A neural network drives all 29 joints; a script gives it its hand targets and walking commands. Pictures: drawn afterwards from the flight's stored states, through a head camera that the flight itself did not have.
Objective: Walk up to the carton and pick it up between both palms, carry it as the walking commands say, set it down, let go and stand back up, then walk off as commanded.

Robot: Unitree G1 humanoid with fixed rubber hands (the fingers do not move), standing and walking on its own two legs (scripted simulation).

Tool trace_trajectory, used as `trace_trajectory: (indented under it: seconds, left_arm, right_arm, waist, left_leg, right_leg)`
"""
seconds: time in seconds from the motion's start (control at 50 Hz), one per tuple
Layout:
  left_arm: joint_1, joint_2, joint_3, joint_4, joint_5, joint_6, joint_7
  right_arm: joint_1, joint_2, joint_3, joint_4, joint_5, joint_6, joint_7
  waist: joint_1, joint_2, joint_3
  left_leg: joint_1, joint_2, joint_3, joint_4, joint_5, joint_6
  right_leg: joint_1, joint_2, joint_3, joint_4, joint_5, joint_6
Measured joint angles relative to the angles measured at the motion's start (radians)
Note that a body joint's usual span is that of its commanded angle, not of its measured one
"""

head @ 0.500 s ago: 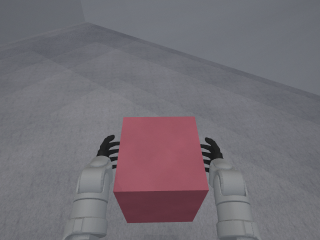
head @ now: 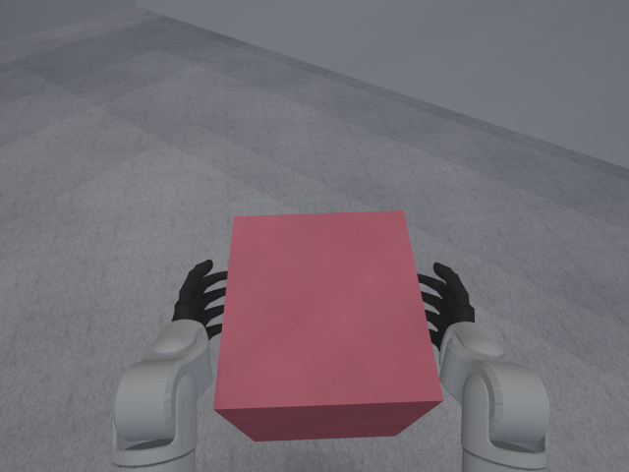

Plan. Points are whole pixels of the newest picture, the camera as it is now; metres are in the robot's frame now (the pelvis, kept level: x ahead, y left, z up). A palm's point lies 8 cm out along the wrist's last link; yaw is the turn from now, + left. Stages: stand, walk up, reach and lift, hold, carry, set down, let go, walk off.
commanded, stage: carry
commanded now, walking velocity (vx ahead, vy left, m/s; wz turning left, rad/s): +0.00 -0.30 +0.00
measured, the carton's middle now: (322, 336) +0.28 +0.00 +0.03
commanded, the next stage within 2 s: none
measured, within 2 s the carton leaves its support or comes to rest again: neither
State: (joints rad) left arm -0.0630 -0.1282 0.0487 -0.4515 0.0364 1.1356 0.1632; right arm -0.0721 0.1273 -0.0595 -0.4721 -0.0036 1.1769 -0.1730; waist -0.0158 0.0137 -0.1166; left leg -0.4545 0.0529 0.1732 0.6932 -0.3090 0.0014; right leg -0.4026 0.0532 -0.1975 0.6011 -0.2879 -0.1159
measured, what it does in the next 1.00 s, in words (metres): steps to the right: right foot, then left foot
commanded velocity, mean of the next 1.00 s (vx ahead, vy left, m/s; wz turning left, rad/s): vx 0.00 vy -0.30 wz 0.00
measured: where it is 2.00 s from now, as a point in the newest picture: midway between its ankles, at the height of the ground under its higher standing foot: outside the picture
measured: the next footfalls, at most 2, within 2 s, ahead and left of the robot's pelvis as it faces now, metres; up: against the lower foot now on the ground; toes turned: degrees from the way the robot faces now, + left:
right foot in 0.40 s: +0.06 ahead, -0.31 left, +0.00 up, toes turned -9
left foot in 0.76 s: -0.07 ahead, -0.21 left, +0.00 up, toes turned +14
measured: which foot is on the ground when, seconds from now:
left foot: down 0.00-0.40, up 0.42-0.74, down 0.76-1.00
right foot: down 0.00-0.02, up 0.04-0.38, down 0.40-0.76, up 0.78-1.00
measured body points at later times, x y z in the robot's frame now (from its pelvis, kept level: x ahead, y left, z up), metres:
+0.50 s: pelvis -0.06 -0.19 +0.00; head -0.09 -0.23 +0.45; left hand +0.21 -0.07 +0.09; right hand +0.18 -0.37 +0.06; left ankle -0.02 -0.01 -0.67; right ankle +0.02 -0.31 -0.72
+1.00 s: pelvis -0.09 -0.36 +0.02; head -0.11 -0.33 +0.47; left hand +0.17 -0.20 +0.11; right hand +0.17 -0.49 +0.12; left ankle -0.11 -0.22 -0.72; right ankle -0.01 -0.56 -0.64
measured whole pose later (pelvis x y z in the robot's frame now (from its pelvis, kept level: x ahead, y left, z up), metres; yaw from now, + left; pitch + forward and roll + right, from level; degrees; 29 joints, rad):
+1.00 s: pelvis -0.09 -0.36 +0.02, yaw +1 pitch +1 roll -4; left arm -0.07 -0.13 0.03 -0.47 0.03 1.18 0.19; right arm -0.02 0.13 -0.07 -0.46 -0.01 1.14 -0.14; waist 0.03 0.00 -0.08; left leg -0.25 0.21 0.14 0.52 -0.28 -0.06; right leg -0.62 -0.06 0.02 0.98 -0.31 0.07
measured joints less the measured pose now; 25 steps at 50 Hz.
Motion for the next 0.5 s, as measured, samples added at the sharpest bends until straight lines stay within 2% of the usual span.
trace_trajectory:
  seconds: [0.02,0.06,0.1,0.16,0.22,0.3,0.38,0.42,0.46,0.5]
  left_arm:
    - [0.005,0.001,0.007,-0.004,-0.003,0.007,0.003]
    - [0.028,0.001,0.015,0.009,-0.005,0.018,0.011]
    - [0.051,0.001,0.009,0.025,-0.005,0.039,0.024]
    - [0.046,0.001,-0.005,0.055,-0.008,0.07,0.035]
    - [0.01,0.002,-0.009,0.054,-0.013,0.077,0.036]
    - [-0.022,0.001,-0.014,0.038,-0.01,0.068,0.032]
    - [-0.025,0.001,-0.015,0.045,0.005,0.067,0.016]
    - [-0.025,0.0,-0.023,0.071,0.013,0.058,0.012]
    - [-0.012,0.0,-0.047,0.11,0.019,0.051,0.01]
    - [0.01,0.001,-0.049,0.125,0.022,0.053,0.005]
  right_arm:
    - [0.001,0.001,0.008,0.012,-0.001,-0.002,0.002]
    - [0.001,0.0,0.016,0.052,-0.004,0.005,0.006]
    - [0.014,0.0,0.011,0.089,-0.002,0.016,0.015]
    - [0.057,0.001,-0.002,0.102,-0.002,0.018,0.023]
    - [0.069,0.002,-0.008,0.071,-0.004,0.006,0.024]
    - [0.046,0.001,-0.02,0.034,-0.005,0.006,0.024]
    - [0.022,0.0,-0.027,0.04,-0.012,0.026,0.025]
    - [0.01,-0.001,-0.041,0.056,-0.012,0.034,0.03]
    - [0.029,-0.001,-0.06,0.067,-0.009,0.046,0.031]
    - [0.047,0.0,-0.052,0.076,-0.014,0.056,0.027]
  waist:
    - [0.002,-0.025,-0.016]
    - [0.025,-0.041,-0.04]
    - [0.048,-0.029,-0.046]
    - [0.049,-0.015,-0.051]
    - [0.039,-0.014,-0.038]
    - [0.017,-0.003,-0.033]
    - [-0.002,0.016,-0.048]
    - [-0.003,0.043,-0.045]
    - [-0.016,0.067,-0.04]
    - [-0.017,0.068,-0.028]
  left_leg:
    - [0.01,-0.007,0.004,-0.034,0.021,0.037]
    - [0.004,0.01,0.008,-0.022,0.016,0.06]
    - [0.031,0.045,0.01,-0.039,0.018,0.046]
    - [0.064,0.081,-0.014,-0.087,0.055,0.011]
    - [0.07,0.117,-0.038,-0.11,0.088,-0.019]
    - [0.057,0.172,-0.06,-0.133,0.127,-0.068]
    - [0.034,0.214,-0.076,-0.127,0.147,-0.121]
    - [0.002,0.227,-0.102,-0.063,0.081,-0.117]
    - [-0.069,0.177,-0.135,0.116,-0.135,-0.095]
    - [-0.128,0.115,-0.12,0.323,-0.209,-0.077]
  right_leg:
    - [-0.018,-0.007,-0.004,0.032,-0.016,0.001]
    - [-0.082,0.001,0.032,0.194,-0.132,0.05]
    - [-0.132,-0.006,0.071,0.36,-0.157,0.082]
    - [-0.167,-0.06,0.132,0.447,-0.109,0.116]
    - [-0.182,-0.114,0.182,0.417,-0.082,0.145]
    - [-0.158,-0.147,0.177,0.274,-0.074,0.172]
    - [-0.048,-0.138,0.133,0.053,-0.047,0.172]
    - [-0.041,-0.118,0.122,0.017,0.087,0.153]
    - [-0.058,-0.121,0.104,0.042,0.094,0.126]
    - [-0.054,-0.125,0.101,0.014,0.091,0.102]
